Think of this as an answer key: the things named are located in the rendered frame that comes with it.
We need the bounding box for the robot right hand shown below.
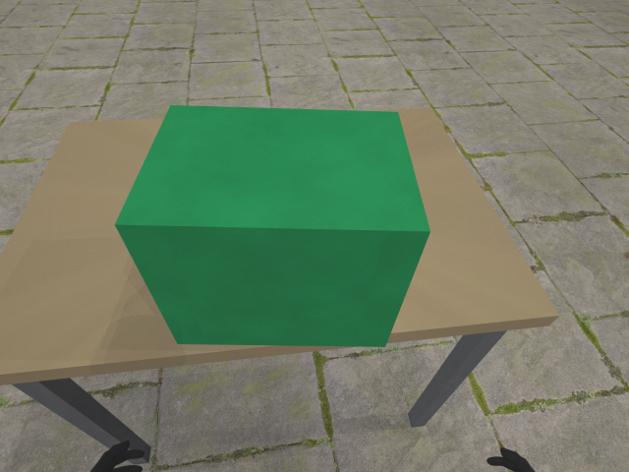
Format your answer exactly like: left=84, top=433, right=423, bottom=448
left=486, top=447, right=535, bottom=472

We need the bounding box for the robot left hand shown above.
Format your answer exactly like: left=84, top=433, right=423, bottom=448
left=90, top=441, right=144, bottom=472

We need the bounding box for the carton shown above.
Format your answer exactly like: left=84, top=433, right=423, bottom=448
left=115, top=105, right=430, bottom=347

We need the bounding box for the table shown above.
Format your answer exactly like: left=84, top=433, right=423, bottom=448
left=0, top=108, right=559, bottom=465

